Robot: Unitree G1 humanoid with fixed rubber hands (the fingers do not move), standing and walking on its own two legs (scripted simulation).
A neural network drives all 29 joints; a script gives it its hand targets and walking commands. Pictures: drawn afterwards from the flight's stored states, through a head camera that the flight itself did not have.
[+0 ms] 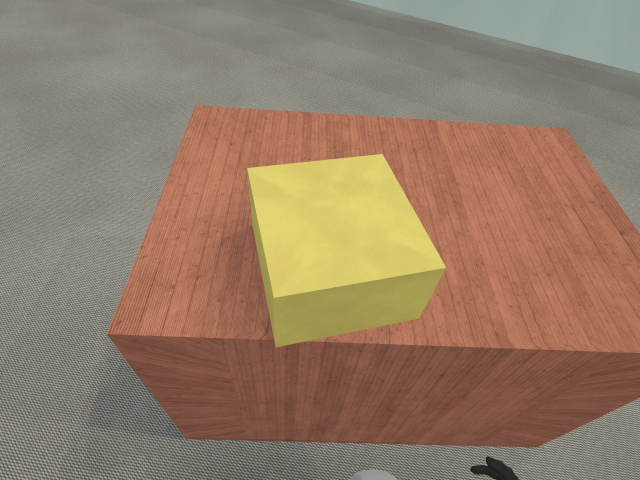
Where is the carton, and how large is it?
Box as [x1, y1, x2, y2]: [247, 154, 445, 346]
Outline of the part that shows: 382,154 247,168 252,224 276,346 418,318 424,308 445,266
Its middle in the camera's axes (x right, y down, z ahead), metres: +0.03 +0.00 +0.67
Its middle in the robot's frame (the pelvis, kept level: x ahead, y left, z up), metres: +0.50 -0.04 -0.04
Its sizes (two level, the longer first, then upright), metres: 0.266 0.249 0.147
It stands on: a pedestal, 0.65 m high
